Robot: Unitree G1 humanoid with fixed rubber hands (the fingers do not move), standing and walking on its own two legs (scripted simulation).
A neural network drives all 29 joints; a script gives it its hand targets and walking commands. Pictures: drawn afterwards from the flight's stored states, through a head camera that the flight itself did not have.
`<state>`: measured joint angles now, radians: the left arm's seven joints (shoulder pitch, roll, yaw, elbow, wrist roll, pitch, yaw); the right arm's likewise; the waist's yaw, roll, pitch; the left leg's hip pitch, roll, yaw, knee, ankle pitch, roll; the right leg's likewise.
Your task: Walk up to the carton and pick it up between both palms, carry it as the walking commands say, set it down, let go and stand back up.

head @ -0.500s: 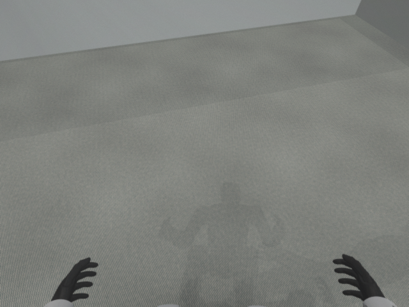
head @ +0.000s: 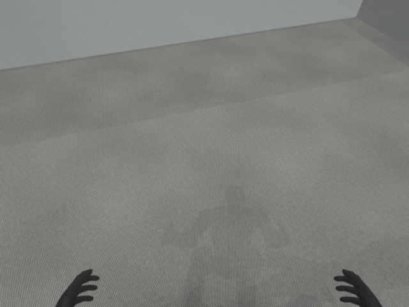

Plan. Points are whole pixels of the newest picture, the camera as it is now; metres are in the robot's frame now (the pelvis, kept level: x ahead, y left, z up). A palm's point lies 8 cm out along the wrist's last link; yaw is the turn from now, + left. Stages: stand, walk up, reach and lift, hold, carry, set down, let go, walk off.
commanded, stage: stand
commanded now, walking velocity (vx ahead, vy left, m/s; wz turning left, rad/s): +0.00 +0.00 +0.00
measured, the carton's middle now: out of the picture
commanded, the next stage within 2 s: walk up in 0.48 s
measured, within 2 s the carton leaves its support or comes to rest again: neither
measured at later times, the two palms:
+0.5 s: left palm out of the picture +0.10 +0.31 -0.09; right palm out of the picture +0.10 -0.29 -0.09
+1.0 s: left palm out of the picture -0.03 +0.27 -0.12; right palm out of the picture +0.13 -0.25 -0.12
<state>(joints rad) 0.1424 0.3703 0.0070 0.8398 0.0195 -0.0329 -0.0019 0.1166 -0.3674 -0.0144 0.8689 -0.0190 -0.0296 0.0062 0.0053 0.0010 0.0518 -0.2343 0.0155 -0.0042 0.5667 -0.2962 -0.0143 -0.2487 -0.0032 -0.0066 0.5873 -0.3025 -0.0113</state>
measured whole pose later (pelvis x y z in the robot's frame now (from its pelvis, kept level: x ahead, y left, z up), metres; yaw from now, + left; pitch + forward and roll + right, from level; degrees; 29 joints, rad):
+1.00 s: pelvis -0.02 -0.01 +0.01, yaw +13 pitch -2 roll +1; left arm 0.19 0.27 0.04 0.96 0.02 0.05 0.03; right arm 0.13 -0.29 -0.04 0.94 -0.03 0.07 0.04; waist 0.00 0.00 0.12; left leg -0.44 0.02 0.02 0.97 -0.46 -0.02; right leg -0.19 -0.10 -0.16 0.50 -0.28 0.00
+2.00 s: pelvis -0.07 -0.02 +0.00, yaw +43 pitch -2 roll +0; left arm 0.22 0.27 0.04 0.90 0.03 0.04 0.01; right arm 0.07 -0.27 -0.03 0.85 -0.03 0.06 0.04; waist 0.03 -0.04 0.11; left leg -0.25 0.03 0.09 0.55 -0.25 -0.01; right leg -0.21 -0.16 -0.32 0.59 -0.31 0.01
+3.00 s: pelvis -0.05 -0.06 +0.02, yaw +70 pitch -1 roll +2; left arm 0.30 0.19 0.02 0.81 0.01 0.02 0.03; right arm 0.13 -0.28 -0.05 0.85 -0.03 0.09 0.04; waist 0.05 0.03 0.10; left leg -0.42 0.03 0.08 0.92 -0.38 -0.06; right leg -0.08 -0.08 -0.29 0.40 -0.30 -0.04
